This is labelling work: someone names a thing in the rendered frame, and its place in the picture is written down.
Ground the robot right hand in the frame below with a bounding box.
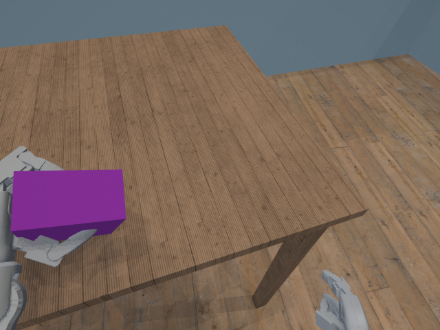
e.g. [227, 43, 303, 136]
[316, 270, 370, 330]

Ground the robot left hand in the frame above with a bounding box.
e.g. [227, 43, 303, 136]
[0, 146, 98, 267]

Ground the sponge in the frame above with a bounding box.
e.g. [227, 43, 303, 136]
[10, 169, 126, 241]

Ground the robot left forearm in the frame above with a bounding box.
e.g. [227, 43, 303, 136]
[0, 261, 27, 330]

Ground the table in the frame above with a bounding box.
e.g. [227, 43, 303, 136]
[0, 25, 369, 330]

